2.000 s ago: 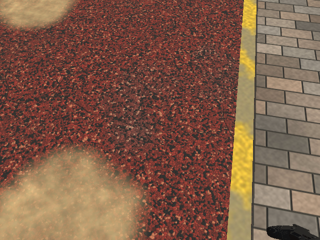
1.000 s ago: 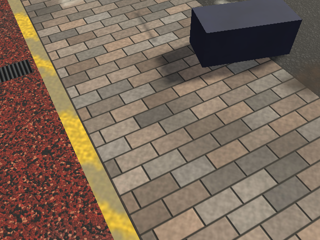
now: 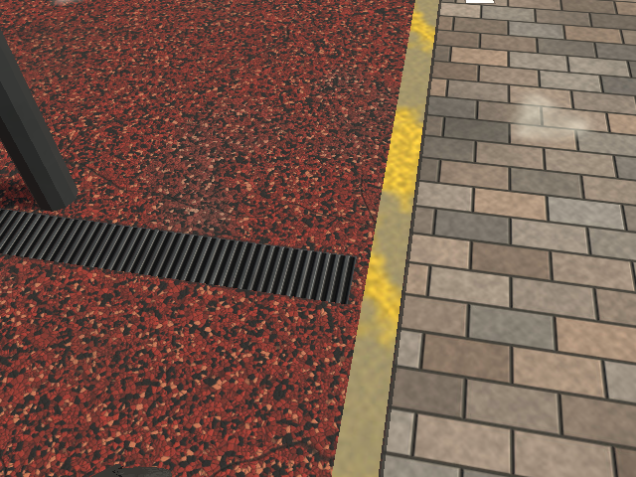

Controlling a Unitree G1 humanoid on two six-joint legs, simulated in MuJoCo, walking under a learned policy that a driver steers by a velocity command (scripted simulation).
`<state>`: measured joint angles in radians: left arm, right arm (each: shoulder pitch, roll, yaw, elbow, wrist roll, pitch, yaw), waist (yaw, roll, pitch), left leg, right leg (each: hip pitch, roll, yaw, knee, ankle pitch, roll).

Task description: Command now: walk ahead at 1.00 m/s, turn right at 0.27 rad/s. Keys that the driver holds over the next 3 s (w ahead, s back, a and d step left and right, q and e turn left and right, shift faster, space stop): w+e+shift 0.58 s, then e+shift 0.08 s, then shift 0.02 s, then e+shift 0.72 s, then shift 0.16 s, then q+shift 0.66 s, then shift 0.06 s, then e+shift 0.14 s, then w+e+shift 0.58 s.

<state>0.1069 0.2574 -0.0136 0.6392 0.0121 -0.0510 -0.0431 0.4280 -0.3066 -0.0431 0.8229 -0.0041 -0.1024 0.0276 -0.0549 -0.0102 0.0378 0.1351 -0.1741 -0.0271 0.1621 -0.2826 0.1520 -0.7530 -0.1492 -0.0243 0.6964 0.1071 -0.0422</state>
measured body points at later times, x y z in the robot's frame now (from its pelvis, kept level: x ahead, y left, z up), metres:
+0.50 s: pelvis +0.49 -0.10 +0.00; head +0.52 -0.13 +0.45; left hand +0.54 +0.19 -0.11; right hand +0.68 -0.38 -0.05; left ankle +0.75 -0.01 -0.68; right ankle +0.31 -0.11 -0.73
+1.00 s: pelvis +0.84 -0.26 -0.03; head +0.86 -0.29 +0.42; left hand +1.18 -0.25 -0.10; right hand +0.64 -0.47 -0.15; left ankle +0.80 -0.06 -0.67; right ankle +0.90 -0.37 -0.74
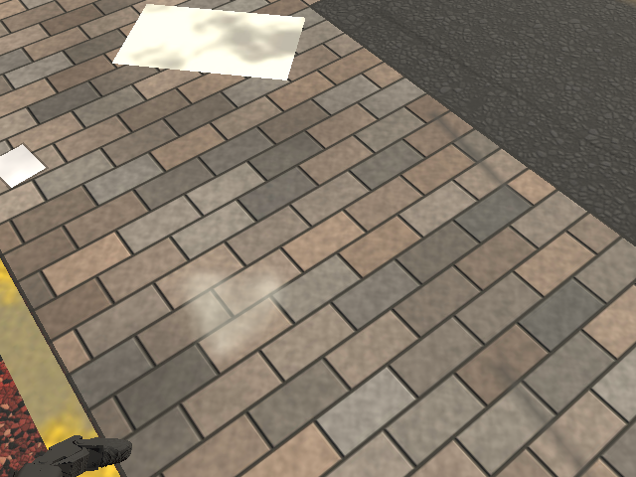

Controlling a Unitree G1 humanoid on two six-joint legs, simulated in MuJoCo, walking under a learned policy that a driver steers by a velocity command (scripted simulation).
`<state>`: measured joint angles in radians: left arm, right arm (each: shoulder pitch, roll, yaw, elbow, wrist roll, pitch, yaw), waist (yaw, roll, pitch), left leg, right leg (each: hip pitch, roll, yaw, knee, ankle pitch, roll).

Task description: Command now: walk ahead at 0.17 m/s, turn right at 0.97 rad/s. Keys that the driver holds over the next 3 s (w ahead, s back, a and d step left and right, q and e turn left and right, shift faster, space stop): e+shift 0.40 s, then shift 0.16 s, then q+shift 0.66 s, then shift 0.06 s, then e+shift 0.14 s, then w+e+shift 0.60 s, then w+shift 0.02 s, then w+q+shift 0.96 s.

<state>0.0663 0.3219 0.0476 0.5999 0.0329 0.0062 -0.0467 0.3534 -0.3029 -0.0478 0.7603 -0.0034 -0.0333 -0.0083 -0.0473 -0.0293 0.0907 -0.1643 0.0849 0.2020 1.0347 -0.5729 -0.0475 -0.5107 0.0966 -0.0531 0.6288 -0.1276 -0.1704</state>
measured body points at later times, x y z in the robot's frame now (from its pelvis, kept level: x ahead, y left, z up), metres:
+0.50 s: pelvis +0.11 +0.08 +0.04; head +0.15 +0.08 +0.49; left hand +0.35 +0.31 -0.07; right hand +0.15 -0.25 -0.04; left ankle +0.20 +0.16 -0.70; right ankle +0.11 -0.03 -0.67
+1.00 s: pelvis +0.11 +0.09 +0.04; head +0.14 +0.05 +0.49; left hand +0.34 +0.29 -0.05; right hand +0.08 -0.22 -0.09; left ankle +0.13 +0.19 -0.63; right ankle +0.04 +0.01 -0.70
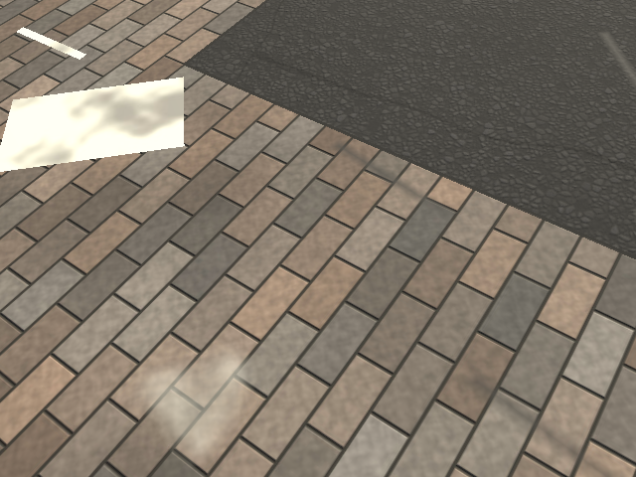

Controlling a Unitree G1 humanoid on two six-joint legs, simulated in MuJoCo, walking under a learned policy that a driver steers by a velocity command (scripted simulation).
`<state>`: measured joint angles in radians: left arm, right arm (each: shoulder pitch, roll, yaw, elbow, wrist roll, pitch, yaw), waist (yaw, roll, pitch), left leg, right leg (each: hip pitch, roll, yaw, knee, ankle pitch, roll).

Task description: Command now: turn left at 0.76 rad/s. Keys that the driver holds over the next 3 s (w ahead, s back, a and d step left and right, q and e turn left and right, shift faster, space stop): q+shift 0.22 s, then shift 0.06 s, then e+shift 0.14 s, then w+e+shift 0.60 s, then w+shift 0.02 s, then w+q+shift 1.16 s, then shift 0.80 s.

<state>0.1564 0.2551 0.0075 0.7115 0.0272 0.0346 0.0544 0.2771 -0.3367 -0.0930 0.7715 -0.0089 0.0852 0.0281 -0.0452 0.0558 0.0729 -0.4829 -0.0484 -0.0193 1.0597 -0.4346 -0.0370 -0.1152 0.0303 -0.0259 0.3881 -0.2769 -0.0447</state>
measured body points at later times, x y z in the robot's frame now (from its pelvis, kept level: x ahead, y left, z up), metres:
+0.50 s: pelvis +0.00 +0.06 +0.00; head +0.02 +0.08 +0.45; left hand -0.01 +0.34 -0.14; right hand +0.22 -0.14 -0.09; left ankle -0.02 +0.12 -0.74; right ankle +0.02 -0.08 -0.68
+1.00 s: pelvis +0.24 -0.01 -0.05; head +0.26 -0.03 +0.40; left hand +0.48 +0.21 -0.12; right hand +0.16 -0.29 -0.18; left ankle -0.01 +0.13 -0.73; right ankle +0.36 -0.11 -0.74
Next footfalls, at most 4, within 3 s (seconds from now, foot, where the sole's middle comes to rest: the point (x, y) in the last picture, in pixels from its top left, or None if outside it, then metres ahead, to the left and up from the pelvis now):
0.24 left None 0.02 0.14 -0.78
1.02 right None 0.40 -0.12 -0.78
1.48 left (404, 306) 0.84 -0.17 -0.78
1.88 right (456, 184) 1.23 -0.36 -0.78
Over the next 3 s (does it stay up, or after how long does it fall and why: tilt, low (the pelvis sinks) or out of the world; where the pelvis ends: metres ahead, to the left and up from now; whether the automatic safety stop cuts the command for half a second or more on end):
stays up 1.58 -0.06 0.00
